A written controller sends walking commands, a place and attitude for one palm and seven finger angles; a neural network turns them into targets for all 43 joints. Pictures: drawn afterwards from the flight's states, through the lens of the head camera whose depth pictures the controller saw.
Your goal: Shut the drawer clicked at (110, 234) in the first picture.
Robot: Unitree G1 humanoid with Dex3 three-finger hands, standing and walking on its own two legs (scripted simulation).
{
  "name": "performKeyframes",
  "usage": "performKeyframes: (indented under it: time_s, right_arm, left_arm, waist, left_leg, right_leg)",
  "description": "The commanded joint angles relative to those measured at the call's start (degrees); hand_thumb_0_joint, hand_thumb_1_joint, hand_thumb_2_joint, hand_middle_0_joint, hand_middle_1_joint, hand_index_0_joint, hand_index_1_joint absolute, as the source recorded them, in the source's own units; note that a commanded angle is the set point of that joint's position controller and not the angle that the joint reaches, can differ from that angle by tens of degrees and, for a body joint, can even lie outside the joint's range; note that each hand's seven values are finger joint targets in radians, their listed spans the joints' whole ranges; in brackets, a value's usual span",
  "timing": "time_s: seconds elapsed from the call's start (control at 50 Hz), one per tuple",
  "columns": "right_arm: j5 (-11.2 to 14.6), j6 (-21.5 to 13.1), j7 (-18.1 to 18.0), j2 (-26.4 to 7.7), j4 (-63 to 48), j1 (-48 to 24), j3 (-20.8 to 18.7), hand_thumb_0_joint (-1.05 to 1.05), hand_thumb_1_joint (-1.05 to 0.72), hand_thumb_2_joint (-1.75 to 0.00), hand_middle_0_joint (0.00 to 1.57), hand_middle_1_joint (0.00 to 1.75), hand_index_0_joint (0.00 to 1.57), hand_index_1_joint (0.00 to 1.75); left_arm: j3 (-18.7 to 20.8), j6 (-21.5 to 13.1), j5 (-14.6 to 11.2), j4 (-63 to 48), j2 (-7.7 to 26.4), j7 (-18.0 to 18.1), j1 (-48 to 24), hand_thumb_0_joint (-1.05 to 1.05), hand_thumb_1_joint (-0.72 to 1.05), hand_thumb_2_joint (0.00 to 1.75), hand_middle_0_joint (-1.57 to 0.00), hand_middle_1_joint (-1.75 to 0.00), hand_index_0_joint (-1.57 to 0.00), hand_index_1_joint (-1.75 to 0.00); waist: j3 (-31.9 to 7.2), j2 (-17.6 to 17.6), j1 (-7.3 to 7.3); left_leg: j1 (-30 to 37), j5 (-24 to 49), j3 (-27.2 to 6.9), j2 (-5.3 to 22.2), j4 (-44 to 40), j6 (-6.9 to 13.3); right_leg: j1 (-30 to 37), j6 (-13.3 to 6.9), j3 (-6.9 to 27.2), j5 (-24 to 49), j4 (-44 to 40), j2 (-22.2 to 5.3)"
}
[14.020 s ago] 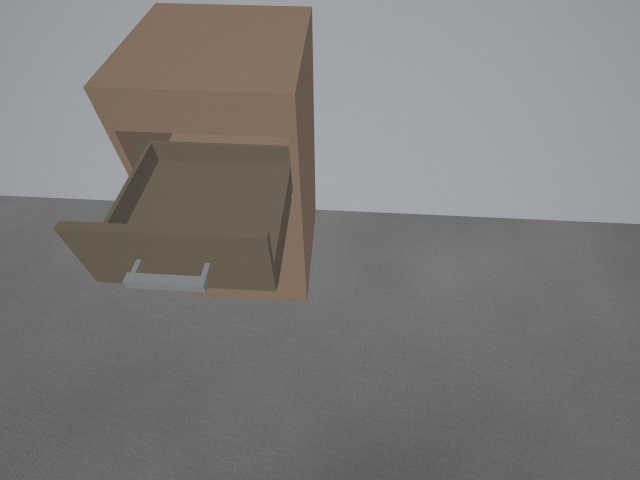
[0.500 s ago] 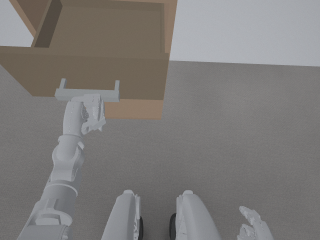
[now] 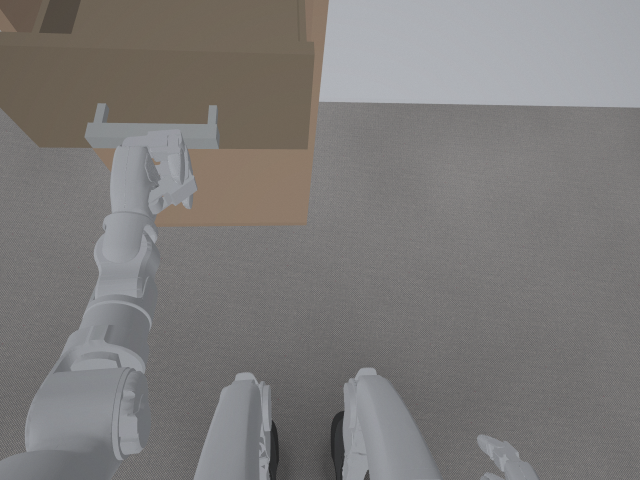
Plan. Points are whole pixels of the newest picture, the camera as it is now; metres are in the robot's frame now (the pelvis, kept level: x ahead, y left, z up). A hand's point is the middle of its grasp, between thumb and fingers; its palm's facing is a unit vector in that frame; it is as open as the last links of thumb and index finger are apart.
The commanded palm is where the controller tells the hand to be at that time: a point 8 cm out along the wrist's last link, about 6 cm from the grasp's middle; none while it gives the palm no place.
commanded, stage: push the drawer shut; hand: left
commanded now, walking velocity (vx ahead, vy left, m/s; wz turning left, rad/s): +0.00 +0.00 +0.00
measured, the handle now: (156, 123) +0.55 +0.19 +0.02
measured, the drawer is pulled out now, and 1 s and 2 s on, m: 0.12 0.00 0.00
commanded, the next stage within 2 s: pull the fist back off the drawer in 1.32 s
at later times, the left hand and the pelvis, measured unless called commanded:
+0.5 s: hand (196, 136) +0.53 +0.14 +0.02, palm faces +0.00 -1.00 -0.05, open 3.3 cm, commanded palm +0.53 +0.18 +0.02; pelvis +0.00 +0.00 -0.01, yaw -1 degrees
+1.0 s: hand (198, 100) +0.59 +0.14 +0.02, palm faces +0.00 -1.00 -0.05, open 3.4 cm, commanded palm +0.59 +0.16 +0.02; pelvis +0.00 +0.00 -0.02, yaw -3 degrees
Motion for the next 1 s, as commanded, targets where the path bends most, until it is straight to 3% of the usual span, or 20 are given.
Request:
performKeyframes:
  time_s: [0.0, 0.04, 0.06, 0.08, 0.12, 0.16, 0.2, 0.28, 0.3, 0.36, 0.44, 0.5, 0.56, 0.68, 0.76, 0.8, 0.86, 0.9, 0.92, 0.98]
  right_arm:
    - [-0.13, -0.34, -0.33, -9.71, -3.54, 8.18, -3.31, 0.00, -0.90, -0.90, 0.20, 0.30, 0.20, 0.30]
    - [-0.17, 0.06, -0.35, -9.73, -3.55, 8.46, -3.10, 0.00, -0.90, -0.90, 0.20, 0.30, 0.20, 0.30]
    - [-0.31, 0.15, -0.36, -9.75, -3.75, 8.69, -3.03, 0.00, -0.90, -0.90, 0.20, 0.30, 0.20, 0.30]
    - [-0.33, 0.24, -0.11, -9.59, -3.67, 8.86, -3.01, 0.00, -0.90, -0.90, 0.20, 0.30, 0.20, 0.30]
    - [-0.40, 0.64, -0.09, -10.08, -3.42, 9.47, -3.16, 0.00, -0.90, -0.90, 0.20, 0.30, 0.20, 0.30]
    - [-0.46, 0.82, -0.01, -10.03, -3.26, 9.84, -3.03, 0.00, -0.90, -0.90, 0.20, 0.30, 0.20, 0.30]
    - [-0.57, 1.14, -0.05, -10.38, -2.91, 10.36, -2.95, 0.00, -0.90, -0.90, 0.20, 0.30, 0.20, 0.30]
    - [-0.89, 1.39, 0.16, -10.59, -2.57, 11.34, -2.92, 0.00, -0.90, -0.90, 0.20, 0.30, 0.20, 0.30]
    - [-0.94, 1.59, 0.15, -10.89, -2.35, 11.56, -2.85, 0.00, -0.90, -0.90, 0.20, 0.30, 0.20, 0.30]
    - [-1.10, 1.67, 0.31, -10.71, -2.43, 12.30, -2.80, 0.00, -0.90, -0.90, 0.20, 0.30, 0.20, 0.30]
    - [-1.20, 2.35, 0.26, -10.98, -2.30, 13.02, -2.28, 0.00, -0.90, -0.90, 0.20, 0.30, 0.20, 0.30]
    - [-1.36, 2.54, 0.34, -11.14, -2.39, 13.61, -1.98, 0.00, -0.90, -0.90, 0.20, 0.30, 0.20, 0.30]
    - [-1.49, 2.69, 0.40, -11.16, -2.42, 14.29, -1.77, 0.00, -0.90, -0.90, 0.20, 0.30, 0.20, 0.30]
    - [-1.90, 3.20, 0.84, -11.62, -2.15, 16.10, -1.59, 0.00, -0.90, -0.90, 0.20, 0.30, 0.20, 0.30]
    - [-1.94, 3.50, 0.99, -11.39, -1.96, 16.96, -1.45, 0.00, -0.90, -0.90, 0.20, 0.30, 0.20, 0.30]
    - [-2.01, 3.71, 0.91, -11.75, -1.78, 17.48, -1.32, 0.00, -0.90, -0.90, 0.20, 0.30, 0.20, 0.30]
    - [-2.28, 3.57, 1.13, -11.35, -1.53, 18.04, -1.16, 0.00, -0.90, -0.90, 0.20, 0.30, 0.20, 0.30]
    - [-2.40, 3.72, 1.03, -11.86, -1.48, 18.76, -0.97, 0.00, -0.90, -0.90, 0.20, 0.30, 0.20, 0.30]
    - [-2.30, 3.70, 1.18, -11.62, -1.63, 18.45, -0.93, 0.00, -0.90, -0.90, 0.20, 0.30, 0.20, 0.30]
    - [-2.46, 3.71, 1.23, -11.76, -1.18, 19.12, -0.68, 0.00, -0.90, -0.90, 0.20, 0.30, 0.20, 0.30]
  left_arm:
    - [3.78, -4.92, -0.73, -11.44, 12.56, 0.76, -28.09, 0.00, 0.90, 0.90, -1.40, -1.60, -1.40, -1.60]
    - [5.35, -4.88, -0.48, -9.49, 14.81, 0.51, -28.78, 0.00, 0.90, 0.90, -1.40, -1.60, -1.40, -1.60]
    - [5.44, -5.16, -0.31, -9.60, 15.22, 0.33, -29.43, 0.00, 0.90, 0.90, -1.40, -1.60, -1.40, -1.60]
    - [3.73, -5.19, -0.36, -10.10, 13.13, -0.02, -31.15, 0.00, 0.90, 0.90, -1.40, -1.60, -1.40, -1.60]
    - [5.27, -5.19, -0.21, -8.76, 15.08, -0.01, -31.57, 0.00, 0.90, 0.90, -1.40, -1.60, -1.40, -1.60]
    - [4.55, -4.89, -0.19, -7.17, 14.34, -0.06, -33.65, 0.00, 0.90, 0.90, -1.40, -1.60, -1.40, -1.60]
    - [5.54, -4.87, 0.39, -6.05, 16.24, 0.07, -35.64, 0.00, 0.90, 0.90, -1.40, -1.60, -1.40, -1.60]
    - [4.62, -4.58, 0.98, -4.45, 15.70, 0.31, -39.52, 0.00, 0.90, 0.90, -1.40, -1.60, -1.40, -1.60]
    - [5.85, -4.48, 1.18, -4.06, 17.61, 0.49, -40.21, 0.00, 0.90, 0.90, -1.40, -1.60, -1.40, -1.60]
    - [4.56, -4.17, 1.73, -3.95, 16.65, 0.52, -42.97, 0.00, 0.90, 0.90, -1.40, -1.60, -1.40, -1.60]
    - [7.05, -2.72, 2.39, -0.82, 20.76, 0.57, -44.19, 0.00, 0.90, 0.90, -1.40, -1.60, -1.40, -1.60]
    - [7.68, -2.17, 3.04, -0.85, 22.53, 0.39, -46.72, 0.00, 0.90, 0.90, -1.40, -1.60, -1.40, -1.60]
    - [6.77, -1.27, 3.41, 0.74, 22.06, 0.30, -48.94, 0.00, 0.90, 0.90, -1.40, -1.60, -1.40, -1.60]
    - [8.32, -0.22, 3.87, -0.53, 24.47, 0.34, -50.97, 0.00, 0.90, 0.90, -1.40, -1.60, -1.40, -1.60]
    - [7.86, 0.78, 4.30, 0.16, 24.38, 0.36, -53.23, 0.00, 0.90, 0.90, -1.40, -1.60, -1.40, -1.60]
    - [10.31, 1.12, 4.69, 0.58, 27.86, 0.63, -53.27, 0.00, 0.90, 0.90, -1.40, -1.60, -1.40, -1.60]
    - [7.92, 1.57, 5.11, 0.53, 25.65, 0.65, -56.48, 0.00, 0.90, 0.90, -1.40, -1.60, -1.40, -1.60]
    - [11.71, 1.64, 5.47, 0.51, 30.83, 0.97, -56.29, 0.00, 0.90, 0.90, -1.40, -1.60, -1.40, -1.60]
    - [9.04, 1.93, 5.60, 0.65, 28.07, 0.68, -57.05, 0.00, 0.90, 0.90, -1.40, -1.60, -1.40, -1.60]
    - [9.19, 2.43, 5.91, 1.97, 28.87, 0.67, -58.95, 0.00, 0.90, 0.90, -1.40, -1.60, -1.40, -1.60]
  waist:
    - [-32.19, 3.87, -3.12]
    - [-31.22, 2.84, -3.28]
    - [-31.61, 4.85, -3.00]
    - [-32.93, 5.14, -3.74]
    - [-32.68, 5.27, -3.76]
    - [-31.18, 5.39, -4.77]
    - [-31.68, 4.95, -4.97]
    - [-32.32, 7.12, -6.14]
    - [-32.56, 6.34, -6.13]
    - [-34.07, 8.35, -6.86]
    - [-32.88, 6.03, -7.53]
    - [-33.60, 9.48, -7.49]
    - [-33.11, 9.28, -8.80]
    - [-36.34, 12.51, -8.56]
    - [-35.54, 10.88, -10.03]
    - [-36.11, 11.44, -9.35]
    - [-35.40, 13.12, -10.87]
    - [-36.66, 12.75, -9.99]
    - [-36.74, 13.55, -10.80]
    - [-35.05, 13.77, -11.65]
  left_leg:
    - [22.82, 16.14, -4.60, 0.02, -9.67, -0.93]
    - [20.25, 15.24, -4.10, 0.01, -9.15, -0.68]
    - [20.94, 15.89, -4.28, -0.03, -9.22, -0.72]
    - [22.11, 16.20, -4.45, -0.02, -9.15, -0.67]
    - [22.54, 16.54, -4.74, 0.21, -9.08, -0.79]
    - [21.97, 15.86, -4.82, 0.23, -8.88, -0.55]
    - [21.48, 15.65, -5.17, 0.35, -8.43, -0.50]
    - [22.94, 15.86, -5.69, 0.40, -8.13, -0.49]
    - [22.50, 15.81, -5.79, 0.50, -7.84, -0.45]
    - [23.63, 16.78, -6.23, 0.55, -7.57, -0.36]
    - [19.43, 15.48, -5.57, 0.65, -6.56, 0.07]
    - [20.10, 16.11, -5.93, 0.74, -6.27, -0.07]
    - [20.23, 16.24, -6.66, 0.94, -5.92, 0.13]
    - [23.79, 20.32, -7.51, 1.44, -5.57, -0.33]
    - [22.58, 20.32, -7.72, 1.66, -5.18, 0.09]
    - [21.61, 20.13, -7.35, 1.62, -4.92, 0.01]
    - [22.41, 20.57, -7.72, 1.72, -4.77, 0.15]
    - [21.76, 21.37, -7.69, 1.85, -4.45, 0.04]
    - [21.94, 21.09, -7.59, 1.79, -4.45, 0.10]
    - [21.57, 21.09, -8.06, 1.95, -4.21, 0.08]
  right_leg:
    - [15.09, 0.46, 4.92, 11.77, -10.62, 1.09]
    - [16.35, 0.53, 5.53, 11.64, -10.91, 1.20]
    - [15.70, 0.35, 5.34, 11.86, -10.33, 1.31]
    - [15.27, 0.48, 5.27, 12.07, -10.48, 1.35]
    - [14.29, 0.40, 4.97, 11.96, -10.28, 1.38]
    - [12.99, 0.45, 4.91, 11.34, -10.43, 1.48]
    - [12.62, 0.50, 4.91, 10.99, -10.13, 1.53]
    - [10.13, 0.48, 4.48, 10.54, -9.85, 1.59]
    - [10.19, 0.46, 4.54, 10.49, -9.76, 1.60]
    - [9.28, 0.40, 4.40, 10.93, -9.36, 1.65]
    - [11.09, 0.62, 4.91, 10.42, -9.82, 1.92]
    - [9.55, 0.39, 4.54, 10.43, -9.07, 1.90]
    - [7.82, 0.45, 4.26, 10.28, -8.78, 2.05]
    - [6.60, 0.30, 3.42, 12.45, -7.88, 2.16]
    - [6.77, 0.52, 3.56, 12.85, -8.25, 2.33]
    - [7.62, 0.50, 3.59, 12.75, -8.18, 2.33]
    - [5.84, 0.48, 3.51, 12.86, -8.30, 2.43]
    - [7.38, 0.41, 3.42, 13.49, -7.88, 2.54]
    - [6.67, 0.49, 3.63, 13.29, -8.20, 2.57]
    - [5.41, 0.41, 3.19, 13.10, -7.93, 2.60]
